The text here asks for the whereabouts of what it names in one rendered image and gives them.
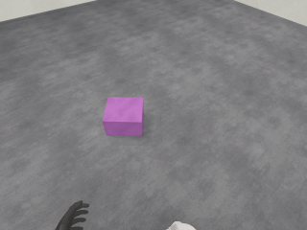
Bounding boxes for carton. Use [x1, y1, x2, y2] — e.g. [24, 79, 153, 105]
[102, 97, 144, 137]

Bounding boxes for robot left hand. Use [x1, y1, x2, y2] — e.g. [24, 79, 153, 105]
[55, 200, 89, 230]

